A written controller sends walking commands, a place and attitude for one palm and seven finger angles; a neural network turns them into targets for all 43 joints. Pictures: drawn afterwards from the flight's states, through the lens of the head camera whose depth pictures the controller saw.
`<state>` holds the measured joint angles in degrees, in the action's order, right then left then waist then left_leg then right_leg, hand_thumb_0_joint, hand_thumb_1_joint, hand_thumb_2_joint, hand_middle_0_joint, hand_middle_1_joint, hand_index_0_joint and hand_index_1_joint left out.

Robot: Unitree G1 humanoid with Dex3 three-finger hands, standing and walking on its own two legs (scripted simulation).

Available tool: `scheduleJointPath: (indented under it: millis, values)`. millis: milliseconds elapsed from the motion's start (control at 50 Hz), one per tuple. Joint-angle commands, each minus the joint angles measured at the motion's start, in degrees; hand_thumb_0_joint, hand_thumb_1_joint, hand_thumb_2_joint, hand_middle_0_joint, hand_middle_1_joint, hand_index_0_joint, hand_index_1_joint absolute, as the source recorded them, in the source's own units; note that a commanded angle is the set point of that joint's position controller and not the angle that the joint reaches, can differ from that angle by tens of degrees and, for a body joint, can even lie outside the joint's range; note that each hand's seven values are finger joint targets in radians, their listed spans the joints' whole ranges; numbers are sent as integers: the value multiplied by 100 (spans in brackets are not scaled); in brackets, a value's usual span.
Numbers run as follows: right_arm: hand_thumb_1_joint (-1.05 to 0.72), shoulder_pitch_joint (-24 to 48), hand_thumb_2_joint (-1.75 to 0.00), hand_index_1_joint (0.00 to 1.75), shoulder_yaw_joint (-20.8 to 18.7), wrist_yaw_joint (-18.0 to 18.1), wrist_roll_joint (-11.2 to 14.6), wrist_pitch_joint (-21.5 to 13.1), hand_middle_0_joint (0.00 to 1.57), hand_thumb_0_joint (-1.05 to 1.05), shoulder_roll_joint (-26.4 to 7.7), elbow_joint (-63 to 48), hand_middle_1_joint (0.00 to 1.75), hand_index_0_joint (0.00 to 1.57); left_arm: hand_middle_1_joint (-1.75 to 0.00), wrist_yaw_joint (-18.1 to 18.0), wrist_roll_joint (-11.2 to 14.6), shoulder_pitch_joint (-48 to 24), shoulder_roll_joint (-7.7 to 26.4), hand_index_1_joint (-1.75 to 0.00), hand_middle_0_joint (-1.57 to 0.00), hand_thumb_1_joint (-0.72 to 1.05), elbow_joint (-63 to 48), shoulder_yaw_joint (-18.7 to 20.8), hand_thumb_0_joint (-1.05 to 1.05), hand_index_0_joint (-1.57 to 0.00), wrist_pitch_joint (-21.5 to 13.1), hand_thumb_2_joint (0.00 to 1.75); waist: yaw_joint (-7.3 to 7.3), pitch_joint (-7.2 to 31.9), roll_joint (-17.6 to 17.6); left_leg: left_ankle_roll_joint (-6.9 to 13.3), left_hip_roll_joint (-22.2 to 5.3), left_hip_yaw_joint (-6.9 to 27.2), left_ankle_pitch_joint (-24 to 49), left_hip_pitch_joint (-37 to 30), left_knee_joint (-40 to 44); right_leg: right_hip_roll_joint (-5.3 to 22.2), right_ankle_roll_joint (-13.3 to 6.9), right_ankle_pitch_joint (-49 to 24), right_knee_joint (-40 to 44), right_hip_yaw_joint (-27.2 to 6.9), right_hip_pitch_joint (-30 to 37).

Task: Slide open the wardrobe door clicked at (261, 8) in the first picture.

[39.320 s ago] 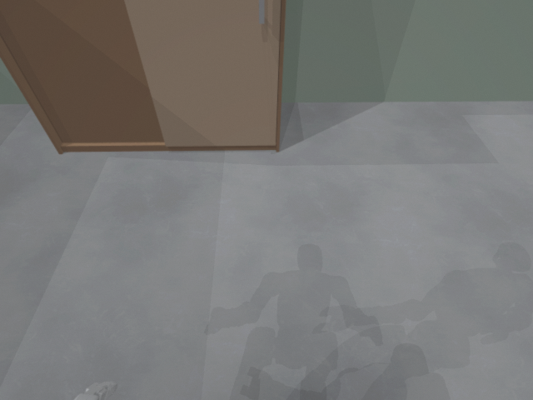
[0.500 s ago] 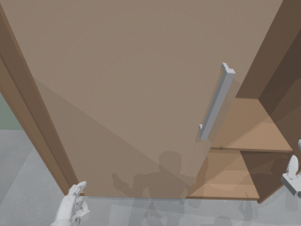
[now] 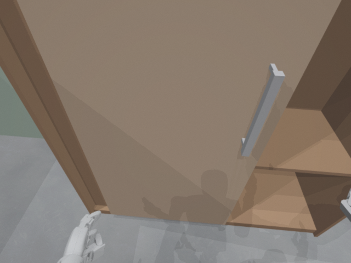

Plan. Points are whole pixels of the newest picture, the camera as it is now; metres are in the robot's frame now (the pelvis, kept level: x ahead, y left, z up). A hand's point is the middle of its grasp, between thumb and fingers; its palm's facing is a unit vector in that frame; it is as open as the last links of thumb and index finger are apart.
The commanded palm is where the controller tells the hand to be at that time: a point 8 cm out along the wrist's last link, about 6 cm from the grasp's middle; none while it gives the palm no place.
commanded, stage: step back with the hand held close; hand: right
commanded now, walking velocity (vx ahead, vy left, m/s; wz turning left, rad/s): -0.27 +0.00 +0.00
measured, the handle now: (257, 115) +0.47 -0.20 +0.11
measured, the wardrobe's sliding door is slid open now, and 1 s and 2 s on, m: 0.51 0.51 0.51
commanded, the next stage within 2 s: stop stepping back and stand still in 0.92 s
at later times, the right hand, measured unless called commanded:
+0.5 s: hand out of the picture +0.13 -0.29 +0.15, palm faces +0.50 +0.77 -0.39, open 7.4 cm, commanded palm +0.07 -0.33 +0.18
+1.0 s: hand out of the picture +0.07 -0.29 +0.15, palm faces +0.35 +0.81 -0.47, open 7.4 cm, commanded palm -0.01 -0.33 +0.18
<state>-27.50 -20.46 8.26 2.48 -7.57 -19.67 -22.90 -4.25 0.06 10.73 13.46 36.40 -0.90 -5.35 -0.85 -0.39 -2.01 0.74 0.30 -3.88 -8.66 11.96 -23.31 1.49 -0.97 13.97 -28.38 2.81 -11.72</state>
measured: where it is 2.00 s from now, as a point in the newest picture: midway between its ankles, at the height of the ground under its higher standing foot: outside the picture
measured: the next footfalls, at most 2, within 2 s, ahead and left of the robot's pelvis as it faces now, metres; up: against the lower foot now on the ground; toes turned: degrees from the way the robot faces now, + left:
left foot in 0.66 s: -0.05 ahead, +0.10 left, +0.00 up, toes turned -5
right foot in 0.90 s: -0.08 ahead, -0.13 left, +0.00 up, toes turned -1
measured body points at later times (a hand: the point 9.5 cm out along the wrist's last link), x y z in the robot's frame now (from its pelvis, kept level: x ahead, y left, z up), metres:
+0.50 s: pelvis -0.07 -0.02 -0.02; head -0.06 -0.03 +0.43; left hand +0.11 +0.21 -0.10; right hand +0.10 -0.33 +0.17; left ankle +0.04 +0.11 -0.74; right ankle +0.02 -0.10 -0.74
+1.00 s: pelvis -0.16 -0.04 -0.01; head -0.12 -0.07 +0.44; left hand +0.04 +0.20 -0.06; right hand +0.04 -0.34 +0.18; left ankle -0.13 +0.09 -0.72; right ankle -0.12 -0.13 -0.74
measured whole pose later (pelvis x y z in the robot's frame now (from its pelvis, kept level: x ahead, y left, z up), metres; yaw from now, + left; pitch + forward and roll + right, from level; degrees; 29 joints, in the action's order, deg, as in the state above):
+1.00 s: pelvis -0.16 -0.04 -0.01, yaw +1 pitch +2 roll +0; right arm -30.1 -24.9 8.3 2.1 -12.0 -27.1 -31.0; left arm -4.6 -0.7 6.5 10.7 33.9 0.4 -6.2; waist 0.3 -2.4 4.6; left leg -0.9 2.1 4.2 -24.9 25.3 -43.5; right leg -1.0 -2.8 12.5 -30.5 3.0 -20.1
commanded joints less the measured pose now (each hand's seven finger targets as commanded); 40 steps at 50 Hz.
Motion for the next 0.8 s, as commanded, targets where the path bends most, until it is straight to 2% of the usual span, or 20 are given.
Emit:
scheduleJointPath:
  millis: [0, 80, 120, 200, 240, 300, 340, 380, 400, 440, 480, 520, 560, 620, 640, 660, 680, 700, 720, 780]
  values:
    - [-90, -98, -90, 30, -871, 133, -5, -410, 20, 0, -1308, -1595, 30, 20, -30, -124, -3, -619, 660, -30, -20, 90, -1116, 266, 0, -20, -152, 90, -72, 870, -303, 9, -494, 637, 535, -141, -35, 386, -113, -1229, 412, -547, -167]
    - [-90, -214, -90, 30, -1084, 177, -11, -444, 20, 0, -1411, -1652, 30, 20, -30, -188, 4, -605, 680, -30, -20, 90, -1268, 306, 0, -20, -41, 90, -103, 807, -199, -82, -245, 490, 476, -368, -529, 565, -184, -1223, 678, -788, -737]
    - [-90, -186, -90, 30, -1070, 190, -28, -486, 20, 0, -1337, -1609, 30, 20, -30, -202, 3, -566, 730, -30, -20, 90, -1283, 326, 0, -20, -42, 90, -102, 675, -459, -125, -152, 486, 281, -456, -813, 689, -264, -884, 851, -833, -1128]
    - [-90, 68, -90, 30, -911, 191, -123, -590, 20, 0, -1101, -1412, 30, 20, -30, -188, -11, -459, 789, -30, -20, 90, -1219, 359, 0, -20, -155, 90, -68, 407, -712, -155, -64, 496, -376, -607, -1402, 941, -431, 443, 1224, -993, -1981]
    - [-90, 209, -90, 30, -895, 208, -187, -654, 20, 0, -1067, -1301, 30, 20, -30, -179, -9, -460, 809, -30, -20, 90, -1168, 375, 0, -20, -210, 90, -53, 241, -616, -152, -60, 576, -339, -686, -1513, 967, -520, 1283, 1264, -1036, -2409]
    - [-90, 346, -90, 30, -849, 207, -217, -695, 20, 0, -1105, -1288, 30, 20, -30, -162, 33, -395, 781, -30, -20, 90, -1161, 383, 0, -20, -244, 90, 20, 197, 147, 4, -365, 1186, 63, -379, -839, 517, -443, 1819, 563, -845, -2400]
    - [-90, 505, -90, 30, -864, 212, -212, -736, 20, 0, -1193, -1411, 30, 20, -30, -135, 23, -330, 739, -30, -20, 90, -1116, 377, 0, -20, -247, 90, 81, 67, 685, 182, -703, 1719, -934, 349, -126, 266, -347, 2111, 19, -771, -2093]
    - [-90, 655, -90, 30, -831, 248, -191, -765, 20, 0, -1266, -1638, 30, 20, -30, -118, 2, -336, 645, -30, -20, 90, -1023, 332, 0, -20, -270, 90, 106, 116, 731, 347, -959, 1955, -1529, 1005, 302, 161, -239, 1767, -325, -715, -1497]
    - [-90, 731, -90, 30, -889, 279, -191, -800, 20, 0, -1349, -1787, 30, 20, -30, -122, -21, -359, 636, -30, -20, 90, -1013, 305, 0, -20, -301, 90, 107, 192, 662, 334, -948, 1850, -1516, 1132, 244, 174, -234, 1620, -268, -747, -1312]
    - [-90, 661, -90, 30, -939, 332, -192, -865, 20, 0, -1323, -1847, 30, 20, -30, -165, -29, -388, 679, -30, -20, 90, -1024, 298, 0, -20, -364, 90, 93, 356, 51, 183, -631, 1375, -1201, 885, -283, 356, -303, 1611, 224, -981, -1430]
    - [-90, 414, -90, 30, -1108, 367, -238, -953, 20, 0, -1298, -1810, 30, 20, -30, -222, -25, -414, 722, -30, -20, 90, -1080, 336, 0, -20, -425, 90, 7, 669, -708, -43, -164, 833, -593, -123, -1307, 759, -493, 2054, 940, -1351, -2128]
    - [-90, 312, -90, 30, -1219, 348, -309, -1040, 20, 0, -1250, -1807, 30, 20, -30, -197, -27, -389, 756, -30, -20, 90, -1142, 386, 0, -20, -490, 90, -43, 767, -1226, -206, 207, 512, -784, -968, -2475, 1227, -691, 2918, 1668, -1735, -3050]
    - [-90, 49, -90, 30, -1310, 318, -255, -1044, 20, 0, -1283, -1544, 30, 20, -30, -169, -26, -323, 737, -30, -20, 90, -1112, 453, 0, -20, -538, 90, -46, 768, -898, -204, 310, 514, -1085, -868, -2802, 1404, -755, 2807, 1777, -1852, -2999]
    - [-90, 82, -90, 30, -1076, 260, -187, -1019, 20, 0, -1111, -1356, 30, 20, -30, -126, -58, -411, 684, -30, -20, 90, -1007, 403, 0, -20, -597, 90, 4, 133, -435, -83, 161, 696, -1298, -125, -1568, 1216, -609, 1776, 1202, -1523, -2391]
    - [-90, 175, -90, 30, -968, 240, -151, -1008, 20, 0, -1078, -1293, 30, 20, -30, -103, -73, -434, 674, -30, -20, 90, -940, 384, 0, -20, -595, 90, 30, -48, -172, 49, 32, 952, -1098, 199, -903, 986, -462, 1567, 886, -1347, -2138]
    - [-90, 463, -90, 30, -948, 246, -162, -1030, 20, 0, -1166, -1399, 30, 20, -30, -106, -86, -469, 660, -30, -20, 90, -914, 402, 0, -20, -603, 90, 65, -105, 185, 226, -285, 1559, -391, 552, -255, 625, -303, 1243, 311, -1036, -1842]
    - [-90, 607, -90, 30, -824, 266, -120, -1042, 20, 0, -1228, -1283, 30, 20, -30, -75, -61, -480, 557, -30, -20, 90, -827, 363, 0, -20, -601, 90, 121, 24, 661, 472, -981, 2382, 587, 1010, 247, 298, -47, 408, -402, -620, -1265]
    - [-90, 786, -90, 30, -768, 304, -150, -1057, 20, 0, -1349, -1276, 30, 20, -30, -52, -68, -463, 461, -30, -20, 90, -735, 339, 0, -20, -574, 90, 116, 492, 856, 569, -1544, 2729, 2203, 848, 367, 94, 118, -321, -986, -217, -747]
    - [-90, 817, -90, 30, -657, 308, -153, -974, 20, 0, -1297, -1310, 30, 20, -30, -54, 14, -479, 454, -30, -20, 90, -744, 420, 0, -20, -545, 90, 34, 1031, 1263, 550, -1635, 2588, 3059, 313, 201, -104, 193, 114, -1472, -192, -771]
    - [-90, 417, -90, 30, -941, 274, -191, -822, 20, 0, -1583, -1579, 30, 20, -30, -104, -23, -581, 413, -30, -20, 90, -909, 349, 0, -20, -443, 90, -34, 1007, 1101, 712, -1668, 2202, 3815, -67, -39, -189, 152, 879, -1900, -316, -1169]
